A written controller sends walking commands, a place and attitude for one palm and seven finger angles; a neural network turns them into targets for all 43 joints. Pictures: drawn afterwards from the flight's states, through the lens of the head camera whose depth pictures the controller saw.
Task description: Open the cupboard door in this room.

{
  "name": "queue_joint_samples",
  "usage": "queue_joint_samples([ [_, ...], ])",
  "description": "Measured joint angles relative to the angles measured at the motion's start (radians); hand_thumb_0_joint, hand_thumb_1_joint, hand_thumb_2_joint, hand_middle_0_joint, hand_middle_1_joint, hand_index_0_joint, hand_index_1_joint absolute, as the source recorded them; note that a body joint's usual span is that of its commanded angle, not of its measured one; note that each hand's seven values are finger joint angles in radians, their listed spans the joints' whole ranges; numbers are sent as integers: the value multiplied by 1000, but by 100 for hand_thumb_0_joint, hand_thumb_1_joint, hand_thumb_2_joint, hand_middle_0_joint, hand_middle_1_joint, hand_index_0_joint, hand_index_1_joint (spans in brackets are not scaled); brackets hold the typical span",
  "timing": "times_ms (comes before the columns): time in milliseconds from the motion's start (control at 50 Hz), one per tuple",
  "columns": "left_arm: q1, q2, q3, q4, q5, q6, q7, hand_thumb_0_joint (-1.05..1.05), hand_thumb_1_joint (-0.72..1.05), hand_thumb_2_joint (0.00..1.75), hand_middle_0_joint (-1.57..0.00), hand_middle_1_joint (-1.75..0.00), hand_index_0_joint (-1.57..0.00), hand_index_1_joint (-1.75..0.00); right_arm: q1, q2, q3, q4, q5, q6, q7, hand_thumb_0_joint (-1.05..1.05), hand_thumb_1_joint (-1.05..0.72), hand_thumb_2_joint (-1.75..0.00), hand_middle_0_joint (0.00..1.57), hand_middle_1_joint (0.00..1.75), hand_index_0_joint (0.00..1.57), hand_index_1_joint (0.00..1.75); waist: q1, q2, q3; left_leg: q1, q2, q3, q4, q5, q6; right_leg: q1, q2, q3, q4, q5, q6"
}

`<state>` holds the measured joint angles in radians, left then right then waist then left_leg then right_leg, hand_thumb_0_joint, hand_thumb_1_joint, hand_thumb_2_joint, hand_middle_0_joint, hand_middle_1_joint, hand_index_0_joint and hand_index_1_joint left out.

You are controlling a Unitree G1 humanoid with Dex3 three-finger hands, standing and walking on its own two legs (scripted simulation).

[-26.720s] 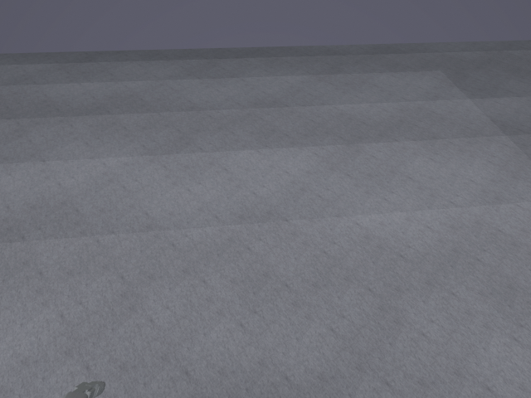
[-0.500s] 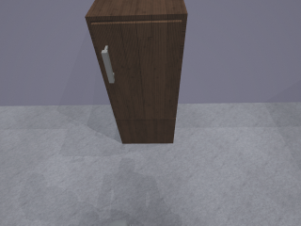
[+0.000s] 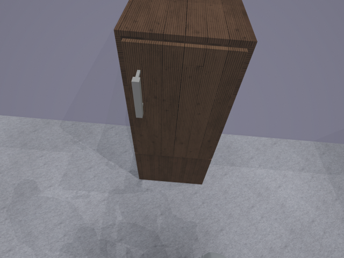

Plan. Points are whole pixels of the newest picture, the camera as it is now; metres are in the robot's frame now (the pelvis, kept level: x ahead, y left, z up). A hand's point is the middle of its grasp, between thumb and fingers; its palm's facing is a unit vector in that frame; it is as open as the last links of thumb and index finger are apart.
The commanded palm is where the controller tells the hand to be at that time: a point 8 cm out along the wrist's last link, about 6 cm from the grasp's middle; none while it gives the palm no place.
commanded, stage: come to a stop and stand still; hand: left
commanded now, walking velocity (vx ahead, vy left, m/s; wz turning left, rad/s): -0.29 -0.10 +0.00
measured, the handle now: (139, 94) +0.59 +0.16 +0.00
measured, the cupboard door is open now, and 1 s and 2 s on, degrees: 0 0 0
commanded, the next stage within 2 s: look again from close up in 0.84 s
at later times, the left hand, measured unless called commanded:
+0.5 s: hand out of the picture +0.08 +0.17 -0.16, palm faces +0.07 -0.97 -0.25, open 7.4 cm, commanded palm none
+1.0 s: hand out of the picture -0.05 +0.17 -0.18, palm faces +0.04 -0.98 -0.20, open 7.4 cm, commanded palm none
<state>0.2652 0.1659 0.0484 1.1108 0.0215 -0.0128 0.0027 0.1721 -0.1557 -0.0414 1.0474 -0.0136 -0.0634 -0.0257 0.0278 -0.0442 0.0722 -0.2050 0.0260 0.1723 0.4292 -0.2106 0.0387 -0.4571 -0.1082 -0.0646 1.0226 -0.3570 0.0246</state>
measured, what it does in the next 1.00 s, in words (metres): steps on the spot: right foot, then left foot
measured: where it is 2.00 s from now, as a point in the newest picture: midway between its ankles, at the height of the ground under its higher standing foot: outside the picture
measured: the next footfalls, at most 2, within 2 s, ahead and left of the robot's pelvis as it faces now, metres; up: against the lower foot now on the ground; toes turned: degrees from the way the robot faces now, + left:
right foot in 0.16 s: +0.12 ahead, -0.14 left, +0.00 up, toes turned -6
left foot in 0.58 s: +0.00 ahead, +0.13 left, +0.00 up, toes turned +4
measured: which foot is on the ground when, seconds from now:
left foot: down 0.00-0.18, up 0.20-0.56, down 0.58-1.00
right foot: up 0.00-0.14, down 0.16-0.58, up 0.60-0.80, down 0.82-1.00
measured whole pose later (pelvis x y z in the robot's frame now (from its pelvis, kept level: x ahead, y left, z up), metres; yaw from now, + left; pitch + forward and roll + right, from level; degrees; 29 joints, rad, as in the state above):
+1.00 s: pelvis -0.03 +0.00 +0.00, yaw +1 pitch -1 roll +0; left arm 0.30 0.13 0.00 1.13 0.02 -0.01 0.04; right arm 0.23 -0.17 -0.02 1.09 -0.01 0.01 -0.02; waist 0.00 0.03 0.06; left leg -0.19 0.04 0.05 0.49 -0.27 -0.02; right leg -0.20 -0.01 -0.04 0.48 -0.26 -0.01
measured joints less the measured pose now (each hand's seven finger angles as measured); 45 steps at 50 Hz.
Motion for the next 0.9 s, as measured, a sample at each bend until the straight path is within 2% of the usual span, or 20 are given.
queue_joint_samples([
  [100,-85,30,1,-48,-2,17,19,1,93,90,-19,-30,-20,-30,36,15,9,42,-4,34,-4,-1,-94,-89,20,30,20,30,-20,-6,-5,48,-4,-14,-9,-24,-24,49,16,-1,-250,52,12],
  [140,-103,39,0,-65,-2,20,17,1,93,90,-19,-30,-20,-30,43,20,5,52,-5,49,-4,-1,-94,-89,20,30,20,30,-25,-1,1,50,2,-17,26,-53,-38,95,22,-8,-352,89,8],
  [160,-106,44,0,-75,-1,19,16,1,93,90,-19,-30,-20,-30,46,22,2,55,-4,57,-3,0,-93,-89,20,30,20,30,-25,-1,3,46,3,-15,52,-72,-46,122,22,-11,-407,149,4],
  [180,-109,44,0,-80,2,15,16,1,93,90,-19,-30,-20,-30,46,20,-3,57,-3,66,-1,0,-93,-89,20,30,20,30,-25,8,5,36,11,-14,86,-95,-55,134,29,-14,-425,142,-15],
  [220,-123,34,-4,-87,4,12,16,1,92,90,-19,-30,-20,-30,37,8,-13,49,4,84,3,0,-92,-89,20,30,20,30,-41,43,23,-10,27,-47,193,-177,-60,130,44,-31,-405,103,-48],
  [240,-131,28,-7,-92,3,11,16,1,92,90,-19,-30,-20,-30,31,2,-17,44,6,94,3,0,-92,-89,20,30,20,30,-45,52,32,-44,18,-74,278,-249,-61,129,44,-36,-402,96,-58],
  [280,-146,14,-9,-101,2,15,18,1,91,90,-19,-30,-20,-30,19,-13,-23,37,9,111,3,0,-92,-89,20,30,20,30,-45,63,51,-112,-8,-122,466,-311,-64,131,38,-40,-416,105,-66],
  [320,-156,-1,-10,-110,1,22,23,1,91,90,-20,-30,-20,-30,10,-30,-27,31,8,120,4,0,-92,-89,20,30,20,30,-39,73,63,-161,-24,-150,600,-304,-71,135,35,-42,-441,125,-65],
  [380,-155,-14,-9,-122,2,26,25,1,91,90,-20,-30,-21,-30,-2,-51,-29,21,5,129,10,0,-91,-89,20,30,20,30,-29,76,65,-187,-28,-168,653,-273,-84,133,28,-40,-474,154,-62],
  [480,-133,-6,-4,-124,11,32,20,1,90,90,-20,-30,-21,-30,-10,-62,-22,2,5,121,19,0,-91,-89,20,30,20,30,-11,54,46,-125,-9,-164,475,-258,-86,123,20,-33,-514,198,-50],
  [520,-121,5,1,-117,13,36,17,1,90,90,-20,-30,-21,-30,-9,-59,-17,-5,6,113,21,0,-91,-90,20,30,20,30,-4,41,34,-80,-2,-155,361,-242,-80,115,20,-31,-521,213,-44],
  [580,-96,23,6,-103,6,50,16,1,90,90,-20,-30,-21,-30,11,-55,-8,-18,6,89,21,0,-91,-90,20,30,20,30,-4,34,4,17,10,-142,118,-149,-65,86,27,-36,-495,216,-27],
  [660,-69,53,15,-69,-1,77,14,1,90,90,-20,-30,-21,-30,45,-12,8,-9,-6,87,13,0,-91,-90,20,30,20,30,-5,-10,-18,27,-7,-138,75,-101,-51,50,46,23,-350,12,-11],
  [700,-51,57,14,-56,0,77,10,1,90,90,-20,-30,-20,-30,60,4,18,6,-7,88,8,0,-91,-89,20,30,20,30,-1,-11,-32,39,-11,-140,30,-71,-45,51,61,42,-263,-10,-10],
  [740,-29,56,9,-43,-1,67,7,1,90,90,-20,-30,-20,-30,65,15,24,23,-7,86,1,0,-91,-89,20,30,20,30,7,-9,-39,47,-18,-136,-5,-48,-41,78,64,46,-242,-21,-5],
  [780,-10,48,-2,-28,-4,58,9,1,90,90,-19,-30,-20,-30,64,14,22,38,-6,81,-5,1,-93,-89,20,30,20,30,9,-4,-39,49,-26,-129,-22,-37,-39,135,60,40,-309,-29,1],
  [820,8,41,-14,-12,-7,45,10,1,91,90,-19,-30,-20,-30,62,12,20,48,0,73,-6,1,-93,-89,20,30,20,30,9,-4,-36,41,-37,-117,-10,-41,-41,215,53,39,-457,57,4],
  [840,13,34,-19,1,-7,36,14,1,91,90,-19,-30,-20,-30,57,9,18,52,5,69,-6,1,-93,-89,20,30,20,30,9,1,-31,34,-37,-110,7,-49,-44,240,55,43,-509,63,-7],
  [900,18,-3,-35,32,-10,26,17,1,91,90,-19,-30,-20,-30,45,-8,13,59,12,68,-6,1,-94,-89,20,30,20,30,-15,51,-14,41,-12,-119,9,-44,-58,260,80,32,-536,80,-28],
])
